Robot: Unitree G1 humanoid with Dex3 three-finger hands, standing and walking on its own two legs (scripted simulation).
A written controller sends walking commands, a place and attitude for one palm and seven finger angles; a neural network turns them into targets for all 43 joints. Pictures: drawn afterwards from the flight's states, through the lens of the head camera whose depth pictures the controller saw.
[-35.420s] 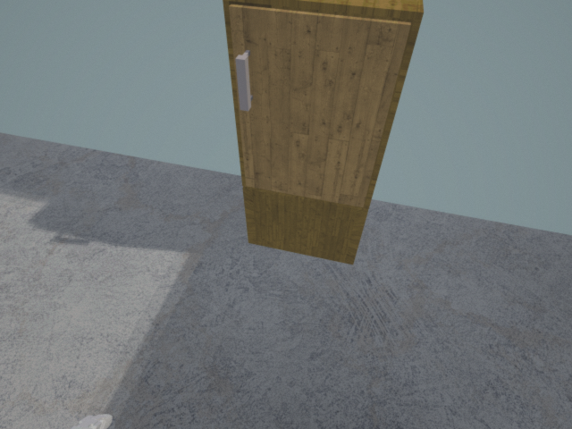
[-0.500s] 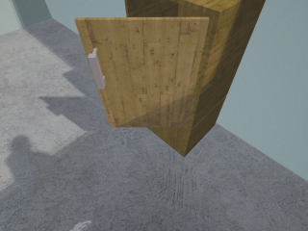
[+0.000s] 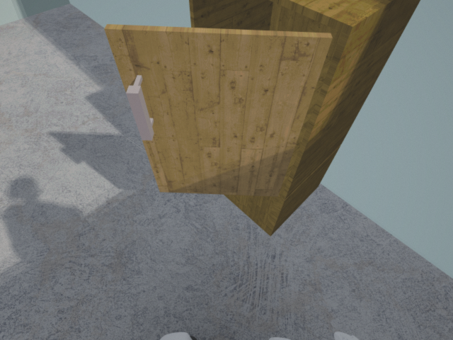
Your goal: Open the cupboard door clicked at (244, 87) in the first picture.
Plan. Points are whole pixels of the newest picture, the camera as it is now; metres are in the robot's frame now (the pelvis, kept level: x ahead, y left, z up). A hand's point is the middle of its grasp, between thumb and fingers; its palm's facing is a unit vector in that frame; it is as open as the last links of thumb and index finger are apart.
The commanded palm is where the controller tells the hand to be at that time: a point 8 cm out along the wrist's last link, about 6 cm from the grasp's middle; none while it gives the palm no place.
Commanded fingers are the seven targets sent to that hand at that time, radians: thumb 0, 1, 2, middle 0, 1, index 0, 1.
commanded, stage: come to a stop and stand still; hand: left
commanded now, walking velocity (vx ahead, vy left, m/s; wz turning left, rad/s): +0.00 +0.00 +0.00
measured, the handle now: (143, 108) +0.57 +0.24 +0.03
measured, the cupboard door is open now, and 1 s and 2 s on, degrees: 43 43 43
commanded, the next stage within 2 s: look again from close up in 0.48 s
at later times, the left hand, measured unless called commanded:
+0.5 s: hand out of the picture +0.03 +0.14 -0.17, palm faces +0.07 -0.98 -0.18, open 7.3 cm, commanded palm none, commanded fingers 0.00 0.90 0.90 -0.20 -0.30 -0.20 -0.30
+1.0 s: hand out of the picture -0.03 +0.14 -0.17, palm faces +0.05 -0.98 -0.19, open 7.4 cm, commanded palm none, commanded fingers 0.00 0.90 0.90 -0.20 -0.30 -0.20 -0.30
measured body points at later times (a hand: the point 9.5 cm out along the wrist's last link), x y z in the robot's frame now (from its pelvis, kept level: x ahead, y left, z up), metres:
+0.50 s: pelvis -0.01 -0.04 +0.01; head +0.01 -0.03 +0.46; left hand +0.03 +0.19 -0.15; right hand +0.01 -0.26 -0.15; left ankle -0.02 +0.08 -0.74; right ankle -0.01 -0.14 -0.74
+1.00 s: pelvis -0.04 -0.03 +0.00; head -0.05 -0.03 +0.45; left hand -0.04 +0.20 -0.16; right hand -0.02 -0.26 -0.15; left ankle -0.02 +0.08 -0.74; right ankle -0.01 -0.14 -0.74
